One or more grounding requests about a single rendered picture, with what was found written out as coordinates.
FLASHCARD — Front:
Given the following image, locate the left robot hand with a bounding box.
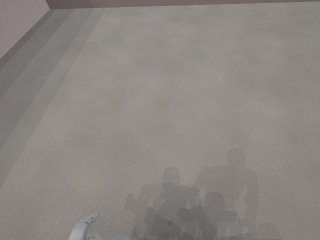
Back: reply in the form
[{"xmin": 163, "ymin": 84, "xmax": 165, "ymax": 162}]
[{"xmin": 68, "ymin": 214, "xmax": 102, "ymax": 240}]

